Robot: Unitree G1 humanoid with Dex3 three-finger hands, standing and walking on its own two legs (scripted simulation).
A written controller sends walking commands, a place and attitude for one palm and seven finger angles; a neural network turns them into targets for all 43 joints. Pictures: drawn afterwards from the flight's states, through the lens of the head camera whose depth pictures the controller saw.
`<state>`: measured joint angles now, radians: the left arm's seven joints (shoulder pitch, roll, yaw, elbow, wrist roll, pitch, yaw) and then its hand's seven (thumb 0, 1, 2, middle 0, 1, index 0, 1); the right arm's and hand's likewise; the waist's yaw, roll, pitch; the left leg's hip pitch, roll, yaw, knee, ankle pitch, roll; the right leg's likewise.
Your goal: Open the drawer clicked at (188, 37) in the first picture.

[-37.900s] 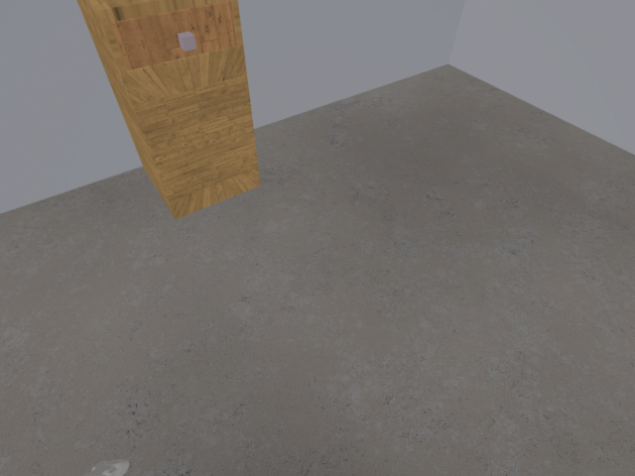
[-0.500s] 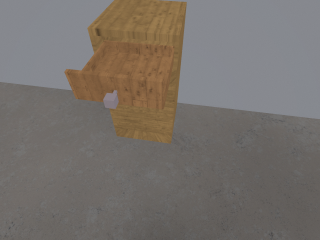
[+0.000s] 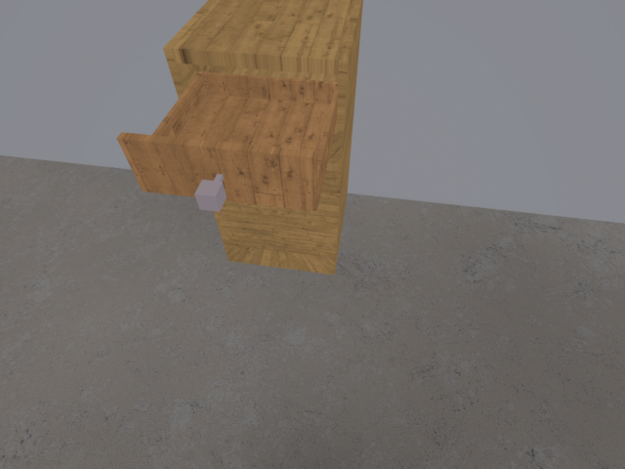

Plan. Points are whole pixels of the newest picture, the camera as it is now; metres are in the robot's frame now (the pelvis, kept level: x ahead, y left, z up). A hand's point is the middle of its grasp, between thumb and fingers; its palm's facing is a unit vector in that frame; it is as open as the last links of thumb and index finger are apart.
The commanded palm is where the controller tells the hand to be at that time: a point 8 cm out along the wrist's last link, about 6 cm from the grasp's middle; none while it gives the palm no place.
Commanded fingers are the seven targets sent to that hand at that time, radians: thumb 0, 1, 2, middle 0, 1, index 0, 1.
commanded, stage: look to check the result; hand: left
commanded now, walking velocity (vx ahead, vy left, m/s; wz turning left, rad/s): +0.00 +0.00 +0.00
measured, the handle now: (214, 188) +0.60 +0.23 -0.03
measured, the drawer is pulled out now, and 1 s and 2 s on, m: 0.30 0.30 0.30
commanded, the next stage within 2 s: stand and wait in 0.12 s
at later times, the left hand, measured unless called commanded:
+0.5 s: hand out of the picture +0.05 +0.19 -0.17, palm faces +0.02 -0.97 -0.26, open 7.4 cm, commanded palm none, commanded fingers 0.00 0.90 0.90 -0.20 -0.30 -0.20 -0.30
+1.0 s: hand out of the picture +0.06 +0.20 -0.17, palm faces +0.01 -0.96 -0.27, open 7.4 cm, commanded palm none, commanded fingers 0.00 0.90 0.90 -0.20 -0.30 -0.20 -0.30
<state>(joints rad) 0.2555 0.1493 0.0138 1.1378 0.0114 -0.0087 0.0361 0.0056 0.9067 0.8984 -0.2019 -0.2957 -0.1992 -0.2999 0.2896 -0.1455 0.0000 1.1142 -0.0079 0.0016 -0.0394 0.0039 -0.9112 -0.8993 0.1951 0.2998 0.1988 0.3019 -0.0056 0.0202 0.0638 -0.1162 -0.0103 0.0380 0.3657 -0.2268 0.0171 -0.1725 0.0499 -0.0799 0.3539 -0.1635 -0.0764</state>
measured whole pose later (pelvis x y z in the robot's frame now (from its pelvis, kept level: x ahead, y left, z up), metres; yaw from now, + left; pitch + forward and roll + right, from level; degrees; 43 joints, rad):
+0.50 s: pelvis +0.01 -0.01 +0.00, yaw +0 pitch -1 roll +0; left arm 0.19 0.20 0.03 1.13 0.01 -0.01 0.03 0.01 0.91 0.90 -0.20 -0.30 -0.20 -0.30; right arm 0.26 -0.20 -0.01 1.11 -0.01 0.00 -0.04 0.00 -0.91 -0.90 0.20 0.30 0.20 0.30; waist -0.01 0.02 0.06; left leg -0.09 0.00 0.03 0.35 -0.24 0.00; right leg -0.14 0.06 -0.08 0.33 -0.17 -0.08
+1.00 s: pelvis +0.02 +0.00 +0.00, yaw +0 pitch -1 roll +0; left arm 0.17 0.22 0.02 1.13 0.01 -0.01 0.03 0.01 0.91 0.90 -0.20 -0.30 -0.20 -0.30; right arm 0.23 -0.22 0.00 1.11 -0.01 0.00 -0.03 0.00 -0.91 -0.90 0.20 0.30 0.20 0.30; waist -0.01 0.02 0.07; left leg -0.08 -0.01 0.04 0.32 -0.23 0.01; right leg -0.14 0.06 -0.08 0.32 -0.17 -0.08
